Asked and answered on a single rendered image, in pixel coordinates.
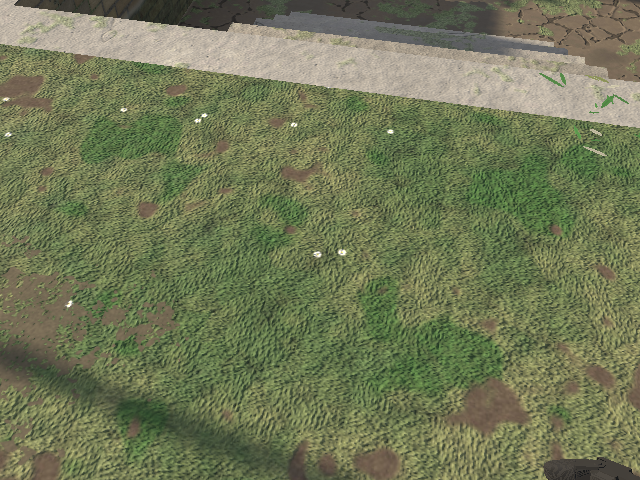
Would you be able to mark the robot right hand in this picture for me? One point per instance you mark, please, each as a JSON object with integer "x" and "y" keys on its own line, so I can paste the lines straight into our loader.
{"x": 585, "y": 469}

